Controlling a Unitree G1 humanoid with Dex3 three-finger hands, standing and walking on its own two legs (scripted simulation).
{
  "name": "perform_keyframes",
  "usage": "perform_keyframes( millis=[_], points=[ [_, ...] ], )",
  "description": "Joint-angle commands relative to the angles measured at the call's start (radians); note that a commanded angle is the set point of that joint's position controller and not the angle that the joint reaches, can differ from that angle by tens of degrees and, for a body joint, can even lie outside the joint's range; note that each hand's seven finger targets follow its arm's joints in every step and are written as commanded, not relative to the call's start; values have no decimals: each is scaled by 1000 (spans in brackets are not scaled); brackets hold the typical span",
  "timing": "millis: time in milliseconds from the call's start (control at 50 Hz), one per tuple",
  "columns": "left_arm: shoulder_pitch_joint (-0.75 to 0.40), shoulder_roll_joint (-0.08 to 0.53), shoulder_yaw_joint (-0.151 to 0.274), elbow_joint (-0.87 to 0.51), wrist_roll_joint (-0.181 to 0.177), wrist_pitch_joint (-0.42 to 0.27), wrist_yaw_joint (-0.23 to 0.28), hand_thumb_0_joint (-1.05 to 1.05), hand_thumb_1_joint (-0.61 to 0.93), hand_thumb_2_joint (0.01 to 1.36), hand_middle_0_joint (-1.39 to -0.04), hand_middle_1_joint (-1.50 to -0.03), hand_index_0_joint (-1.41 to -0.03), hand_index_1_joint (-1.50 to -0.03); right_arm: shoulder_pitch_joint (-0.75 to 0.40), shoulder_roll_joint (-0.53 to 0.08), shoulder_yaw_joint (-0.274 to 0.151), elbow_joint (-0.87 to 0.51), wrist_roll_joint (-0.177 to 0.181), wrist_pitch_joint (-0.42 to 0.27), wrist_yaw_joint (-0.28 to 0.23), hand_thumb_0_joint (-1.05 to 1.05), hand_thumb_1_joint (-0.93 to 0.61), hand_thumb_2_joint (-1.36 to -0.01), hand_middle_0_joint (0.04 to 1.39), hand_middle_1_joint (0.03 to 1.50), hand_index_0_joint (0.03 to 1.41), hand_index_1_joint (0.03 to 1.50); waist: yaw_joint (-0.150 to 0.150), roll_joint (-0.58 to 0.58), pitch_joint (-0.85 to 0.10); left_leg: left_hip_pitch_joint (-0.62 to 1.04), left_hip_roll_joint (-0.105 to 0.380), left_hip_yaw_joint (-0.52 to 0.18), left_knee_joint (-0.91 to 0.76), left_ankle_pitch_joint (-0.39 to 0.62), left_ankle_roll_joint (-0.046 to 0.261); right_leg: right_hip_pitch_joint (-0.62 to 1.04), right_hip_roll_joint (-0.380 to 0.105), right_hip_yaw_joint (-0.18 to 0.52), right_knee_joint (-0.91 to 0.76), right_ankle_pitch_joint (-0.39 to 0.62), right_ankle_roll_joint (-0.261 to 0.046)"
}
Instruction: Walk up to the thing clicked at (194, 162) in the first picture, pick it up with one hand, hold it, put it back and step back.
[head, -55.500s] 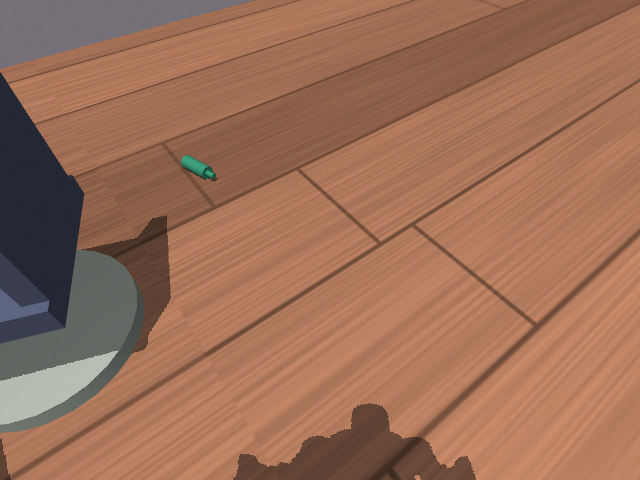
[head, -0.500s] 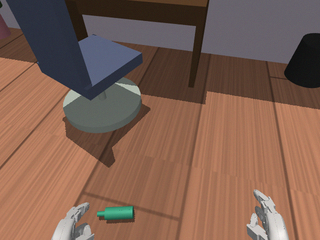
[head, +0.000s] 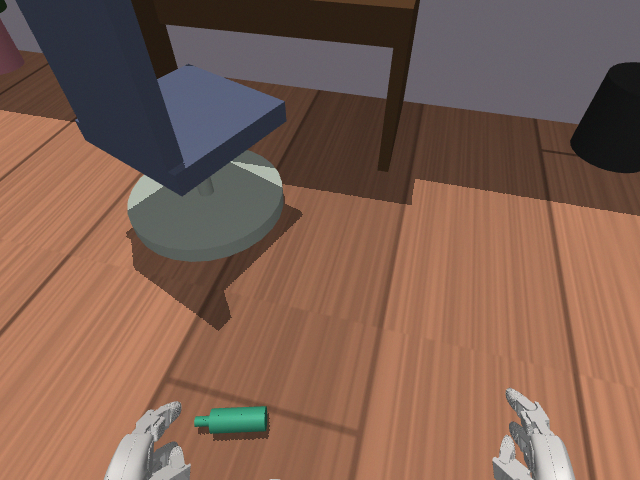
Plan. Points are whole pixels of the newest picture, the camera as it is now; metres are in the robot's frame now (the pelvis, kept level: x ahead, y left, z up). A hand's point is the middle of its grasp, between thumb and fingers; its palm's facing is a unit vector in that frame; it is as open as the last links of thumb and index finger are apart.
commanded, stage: home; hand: left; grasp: from above
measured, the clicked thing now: (230, 420) +0.41 +0.27 -0.68
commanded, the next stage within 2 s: stand in 1.34 s
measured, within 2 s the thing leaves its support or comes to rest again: neither
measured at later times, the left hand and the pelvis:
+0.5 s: hand (184, 472) +0.16 +0.18 -0.05, palm faces +0.04 -0.98 -0.19, open 7.4 cm; pelvis +0.00 +0.00 +0.00, yaw +0 degrees
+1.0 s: hand (182, 467) +0.17 +0.18 -0.05, palm faces +0.04 -0.98 -0.20, open 7.4 cm; pelvis +0.01 +0.00 +0.00, yaw +0 degrees
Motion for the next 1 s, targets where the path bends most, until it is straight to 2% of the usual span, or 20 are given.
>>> perform_keyframes(
  millis=[0,160,280,380,400,480,500,560,600,640,700,720,760,780,840,880,900,920,940,980],
  points=[
    [-25,107,67,-197,5,-45,11,0,900,900,-200,-300,-200,-300,-82,-125,-52,-167,3,-61,-10,0,-901,-900,200,300,200,300,7,18,-71,100,-25,18,-173,142,25,14,25,-6,-163,138,-12],
    [-30,101,63,-194,4,-44,8,0,900,900,-200,-300,-200,-300,-84,-125,-52,-165,4,-67,-11,0,-900,-900,200,300,200,300,0,6,-47,85,-27,24,-171,97,26,-2,23,-2,-173,100,-9],
    [-16,97,52,-189,7,-40,8,0,900,900,-200,-300,-200,-300,-77,-126,-54,-157,4,-69,-14,0,-900,-900,200,300,200,300,-6,7,-67,108,-23,24,-161,157,26,6,24,-2,-159,152,-10],
    [-35,125,71,-230,7,-46,12,0,900,900,-200,-300,-200,-300,-75,-128,-56,-151,4,-66,-13,0,-900,-900,200,300,200,300,7,25,-69,111,-22,20,-167,167,23,11,25,-6,-153,154,-14],
    [-16,102,55,-198,8,-44,11,0,900,900,-200,-300,-200,-300,-72,-126,-56,-152,1,-67,-13,0,-900,-900,200,300,200,300,-5,10,-82,117,-20,16,-165,180,22,16,29,-8,-146,166,-14],
    [-14,101,51,-190,9,-38,10,0,900,900,-200,-300,-200,-300,-77,-127,-56,-159,3,-64,-11,0,-900,-900,200,300,200,300,-2,10,-62,102,-20,16,-166,173,22,5,28,-8,-148,160,-14],
    [-38,123,68,-234,7,-44,12,0,900,900,-200,-300,-200,-300,-78,-127,-57,-157,2,-63,-11,0,-900,-900,200,300,200,300,8,15,-72,103,-22,17,-163,172,22,14,25,-7,-151,160,-13],
    [-2,80,36,-172,5,-34,6,0,900,900,-200,-300,-200,-300,-79,-125,-53,-161,3,-62,-10,0,-900,-900,200,300,200,300,-6,19,-58,102,-19,12,-171,163,21,2,28,-10,-145,150,-15],
    [-44,132,72,-248,4,-44,13,0,900,900,-200,-299,-200,-299,-84,-134,-60,-168,4,-60,-11,0,-900,-900,200,300,200,300,4,9,-81,104,-21,12,-165,162,23,14,26,-10,-149,151,-13],
    [-22,116,58,-210,7,-38,13,0,900,900,-200,-299,-200,-299,-81,-125,-53,-162,4,-60,-11,0,-900,-900,200,300,200,300,0,1,-50,88,-23,20,-162,138,26,0,25,-5,-160,131,-11],
    [-6,97,50,-209,3,-38,12,0,900,900,-200,-299,-200,-299,-73,-122,-54,-160,4,-59,-11,0,-900,-900,200,300,200,300,0,15,-80,103,-21,15,-160,164,22,6,26,-8,-145,155,-13],
    [-16,115,65,-230,1,-39,13,0,900,900,-200,-299,-200,-299,-72,-129,-57,-162,5,-57,-10,0,-900,-900,200,300,200,300,5,20,-79,100,-20,14,-164,161,22,5,27,-10,-143,150,-15],
    [2,94,47,-195,4,-37,11,0,900,900,-200,-299,-200,-299,-76,-126,-55,-166,5,-56,-8,0,-900,-900,200,300,200,300,1,27,-82,103,-17,7,-167,176,20,3,28,-10,-136,161,-17],
    [-48,141,80,-283,3,-47,15,0,900,900,-200,-299,-200,-299,-77,-132,-60,-171,5,-55,-9,0,-900,-900,200,300,200,300,10,35,-100,105,-18,6,-166,176,20,15,27,-10,-136,162,-17],
    [-24,115,52,-232,6,-44,16,0,900,900,-200,-299,-200,-299,-75,-127,-55,-168,5,-53,-10,0,-900,-900,200,300,200,300,-2,28,-62,102,-19,13,-166,162,22,-5,27,-7,-141,152,-16],
    [-5,96,48,-217,1,-43,14,0,900,900,-200,-299,-200,-299,-66,-127,-55,-160,5,-52,-8,0,-900,-900,200,300,200,300,3,24,-77,113,-11,-1,-171,182,18,3,29,-14,-128,164,-17],
    [-8,116,64,-245,-1,-45,15,0,900,900,-200,-299,-200,-299,-73,-132,-58,-167,5,-51,-7,0,-900,-900,200,300,200,300,10,33,-90,114,-11,-4,-171,189,17,8,29,-15,-127,169,-17],
    [24,91,47,-185,1,-37,12,0,900,900,-200,-299,-200,-299,-70,-130,-57,-162,5,-48,-5,0,-900,-900,200,300,200,300,0,24,-92,120,-12,-1,-167,207,17,8,31,-14,-125,182,-18],
    [-30,136,74,-269,1,-46,15,0,900,900,-200,-299,-200,-299,-78,-136,-63,-177,6,-48,-7,0,-900,-900,200,300,200,300,6,35,-88,111,-14,7,-161,203,19,6,29,-12,-131,182,-17],
    [7,103,48,-208,3,-46,13,0,900,900,-200,-299,-200,-299,-61,-130,-59,-159,2,-47,-6,0,-900,-900,200,300,200,300,-9,11,-107,127,-15,9,-149,252,19,22,31,-14,-122,222,-17]
  ],
)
